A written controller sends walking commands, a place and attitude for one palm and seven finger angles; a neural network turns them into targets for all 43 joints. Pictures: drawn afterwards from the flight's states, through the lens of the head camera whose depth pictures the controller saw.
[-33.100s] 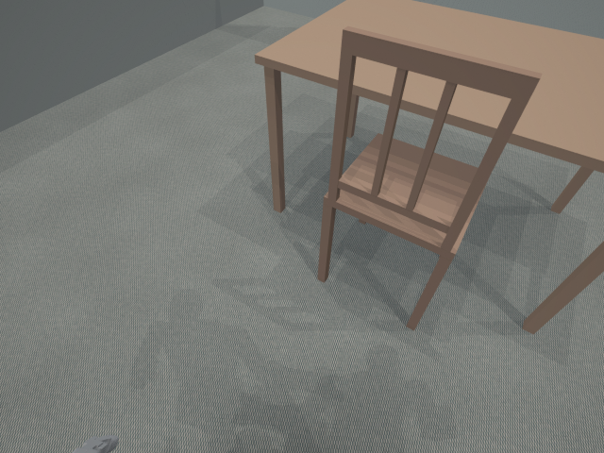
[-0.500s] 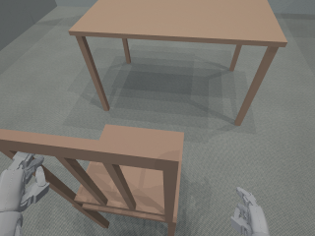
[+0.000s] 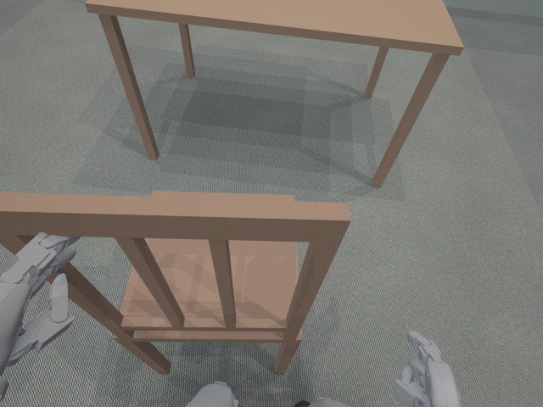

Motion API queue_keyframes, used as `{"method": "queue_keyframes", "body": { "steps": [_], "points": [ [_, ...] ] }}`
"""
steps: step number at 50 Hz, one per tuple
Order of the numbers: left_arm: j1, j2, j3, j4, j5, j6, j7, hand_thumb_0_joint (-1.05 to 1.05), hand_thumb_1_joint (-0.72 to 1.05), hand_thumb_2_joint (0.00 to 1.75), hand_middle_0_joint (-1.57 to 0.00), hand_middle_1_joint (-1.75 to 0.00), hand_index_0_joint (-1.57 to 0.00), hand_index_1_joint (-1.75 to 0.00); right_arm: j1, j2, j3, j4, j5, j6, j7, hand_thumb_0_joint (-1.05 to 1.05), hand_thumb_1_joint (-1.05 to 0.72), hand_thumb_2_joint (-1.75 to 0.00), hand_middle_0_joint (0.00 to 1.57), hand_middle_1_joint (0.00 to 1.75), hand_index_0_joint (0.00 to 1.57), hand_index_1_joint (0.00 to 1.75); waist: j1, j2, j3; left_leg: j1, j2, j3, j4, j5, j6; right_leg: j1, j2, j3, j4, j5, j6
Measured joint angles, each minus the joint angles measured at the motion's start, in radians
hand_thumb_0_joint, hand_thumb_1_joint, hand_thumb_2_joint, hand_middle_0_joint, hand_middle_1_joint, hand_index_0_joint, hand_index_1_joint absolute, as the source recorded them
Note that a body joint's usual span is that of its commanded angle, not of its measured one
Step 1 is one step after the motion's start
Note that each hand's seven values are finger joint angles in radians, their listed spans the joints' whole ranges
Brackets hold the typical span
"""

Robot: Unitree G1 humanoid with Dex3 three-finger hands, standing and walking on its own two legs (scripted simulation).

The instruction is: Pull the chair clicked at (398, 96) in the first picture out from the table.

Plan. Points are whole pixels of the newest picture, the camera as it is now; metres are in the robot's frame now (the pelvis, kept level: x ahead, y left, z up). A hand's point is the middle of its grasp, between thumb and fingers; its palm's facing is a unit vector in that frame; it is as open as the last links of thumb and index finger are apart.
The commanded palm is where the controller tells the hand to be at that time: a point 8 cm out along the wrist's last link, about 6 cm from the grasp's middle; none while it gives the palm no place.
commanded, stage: step back with the hand held close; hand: left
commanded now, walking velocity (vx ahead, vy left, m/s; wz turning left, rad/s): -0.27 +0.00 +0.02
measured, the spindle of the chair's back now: (159, 288) +0.27 +0.20 -0.03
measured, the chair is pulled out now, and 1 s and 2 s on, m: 0.68 0.78 0.78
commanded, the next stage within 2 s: stop stepping back and stand still in 0.56 s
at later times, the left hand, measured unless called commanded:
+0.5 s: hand (29, 387) +0.12 +0.25 +0.10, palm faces +0.07 -0.82 -0.56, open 6.6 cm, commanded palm +0.08 +0.31 +0.19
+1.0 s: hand out of the picture +0.04 +0.24 +0.14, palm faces +0.13 -0.78 -0.61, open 7.1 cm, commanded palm +0.00 +0.28 +0.19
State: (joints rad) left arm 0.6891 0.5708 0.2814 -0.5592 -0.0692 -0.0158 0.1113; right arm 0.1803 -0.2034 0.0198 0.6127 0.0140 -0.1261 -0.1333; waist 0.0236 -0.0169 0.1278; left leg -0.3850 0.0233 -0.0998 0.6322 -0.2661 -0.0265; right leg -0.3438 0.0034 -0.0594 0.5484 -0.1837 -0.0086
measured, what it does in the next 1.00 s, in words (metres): walks backwards: right foot, then right foot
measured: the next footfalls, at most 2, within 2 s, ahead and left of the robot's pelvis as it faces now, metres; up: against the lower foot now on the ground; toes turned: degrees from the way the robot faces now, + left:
right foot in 0.16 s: +0.04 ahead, -0.13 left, +0.00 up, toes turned +1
right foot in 0.78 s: -0.16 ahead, -0.15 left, +0.00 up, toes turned -3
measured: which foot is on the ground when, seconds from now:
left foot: down 0.00-0.82, up 0.84-0.88, down 0.90-1.00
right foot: down 0.00-0.08, up 0.10-0.14, down 0.16-0.50, up 0.52-0.76, down 0.78-1.00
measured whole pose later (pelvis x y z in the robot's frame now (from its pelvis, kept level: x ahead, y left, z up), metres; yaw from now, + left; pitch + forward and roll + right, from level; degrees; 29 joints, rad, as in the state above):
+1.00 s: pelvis -0.15 -0.01 +0.00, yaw -2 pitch -3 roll -2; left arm 0.67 0.61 0.43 -0.58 -0.05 -0.15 0.05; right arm 0.25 -0.18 0.01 0.66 0.02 -0.19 -0.07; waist 0.02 -0.05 0.11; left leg -0.41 0.01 -0.08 0.59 -0.12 -0.01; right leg -0.15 0.00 -0.02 0.65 -0.48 0.02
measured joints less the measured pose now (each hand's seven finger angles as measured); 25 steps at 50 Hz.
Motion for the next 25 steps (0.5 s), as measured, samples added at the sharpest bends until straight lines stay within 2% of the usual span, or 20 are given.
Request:
{"method": "queue_keyframes", "body": {
  "steps": [3, 5, 8, 10, 14, 18, 22, 24, 25],
  "points": [
    [0.001, 0.009, 0.008, -0.005, 0.013, -0.016, 0.0, 0.01, 0.89, 0.9, -0.37, -0.35, -0.37, -0.33, 0.019, -0.005, 0.003, 0.015, -0.006, -0.014, -0.003, 0.01, -0.91, -0.89, 0.2, 0.3, 0.21, 0.3, -0.002, -0.006, 0.001, -0.008, 0.001, 0.0, 0.001, 0.05, -0.002, -0.012, -0.001, -0.001, 0.019, -0.017, 0.008],
    [-0.007, 0.016, 0.019, 0.004, 0.026, -0.027, -0.007, 0.01, 0.89, 0.9, -0.39, -0.35, -0.37, -0.34, 0.035, -0.001, 0.002, 0.016, -0.009, -0.032, -0.004, 0.01, -0.91, -0.89, 0.2, 0.3, 0.21, 0.3, -0.007, -0.004, 0.006, -0.017, 0.006, -0.007, 0.008, 0.053, -0.001, -0.019, 0.008, 0.001, 0.054, -0.078, 0.02],
    [-0.01, 0.033, 0.046, 0.008, 0.034, -0.037, -0.019, 0.01, 0.89, 0.9, -0.41, -0.36, -0.36, -0.34, 0.068, 0.015, 0.001, 0.008, -0.01, -0.068, 0.001, 0.01, -0.91, -0.89, 0.2, 0.3, 0.21, 0.3, -0.02, -0.008, -0.004, -0.051, 0.002, -0.033, 0.02, 0.057, -0.008, 0.021, 0.02, 0.017, 0.098, -0.083, 0.025],
    [-0.002, 0.032, 0.076, -0.001, 0.035, -0.051, -0.025, 0.01, 0.89, 0.9, -0.42, -0.37, -0.36, -0.35, 0.068, 0.023, 0.007, 0.011, -0.012, -0.089, 0.009, 0.01, -0.91, -0.89, 0.2, 0.3, 0.21, 0.3, -0.008, -0.014, -0.007, -0.085, 0.008, -0.036, 0.037, 0.058, -0.015, 0.038, 0.033, 0.03, 0.067, -0.138, 0.022],
    [-0.004, 0.017, 0.105, -0.034, 0.023, -0.056, -0.023, 0.01, 0.89, 0.9, -0.4, -0.36, -0.36, -0.35, 0.02, 0.021, 0.013, 0.027, -0.015, -0.117, 0.025, 0.01, -0.9, -0.89, 0.2, 0.3, 0.21, 0.3, 0.012, 0.0, 0.044, -0.103, 0.037, -0.054, 0.028, 0.086, -0.037, 0.02, 0.064, 0.018, 0.05, -0.091, 0.001],
    [0.021, 0.017, 0.087, -0.065, 0.01, -0.057, -0.021, 0.01, 0.89, 0.9, -0.37, -0.35, -0.36, -0.35, -0.017, 0.006, 0.004, 0.029, -0.007, -0.119, 0.029, 0.01, -0.9, -0.89, 0.21, 0.3, 0.21, 0.3, 0.021, 0.004, 0.046, -0.111, 0.04, -0.053, 0.026, 0.103, -0.036, 0.006, 0.067, 0.02, 0.06, -0.083, -0.004],
    [0.037, 0.034, 0.042, -0.075, 0.014, -0.068, -0.029, 0.01, 0.89, 0.9, -0.37, -0.35, -0.38, -0.36, -0.04, -0.014, -0.018, 0.044, -0.01, -0.1, 0.023, 0.01, -0.9, -0.89, 0.21, 0.3, 0.21, 0.3, 0.016, -0.006, 0.018, -0.105, 0.001, -0.036, 0.101, -0.012, -0.009, -0.002, 0.041, 0.028, 0.084, -0.088, 0.007],
    [0.038, 0.052, 0.033, -0.076, 0.019, -0.076, -0.034, 0.01, 0.89, 0.9, -0.37, -0.35, -0.4, -0.36, -0.047, -0.018, -0.024, 0.051, -0.014, -0.086, 0.017, 0.01, -0.91, -0.89, 0.2, 0.3, 0.21, 0.3, 0.01, -0.019, 0.001, -0.084, -0.011, -0.028, 0.061, 0.06, 0.002, -0.009, 0.028, 0.029, 0.087, -0.086, 0.019],
    [0.033, 0.062, 0.036, -0.073, 0.02, -0.084, -0.037, 0.01, 0.89, 0.9, -0.38, -0.35, -0.4, -0.36, -0.053, -0.013, -0.024, 0.052, -0.014, -0.084, 0.014, 0.01, -0.91, -0.89, 0.2, 0.3, 0.21, 0.3, 0.015, -0.033, 0.002, -0.081, -0.015, -0.019, 0.051, 0.08, 0.004, -0.014, 0.023, 0.039, 0.092, -0.092, 0.019]
  ]
}}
